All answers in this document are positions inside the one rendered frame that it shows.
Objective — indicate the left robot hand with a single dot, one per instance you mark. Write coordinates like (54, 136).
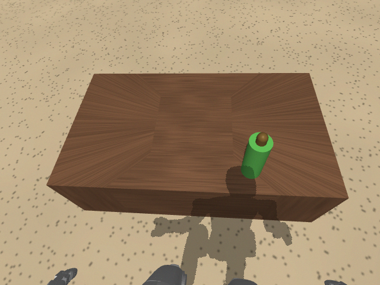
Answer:
(64, 277)

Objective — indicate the bottle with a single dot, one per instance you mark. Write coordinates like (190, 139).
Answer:
(257, 152)

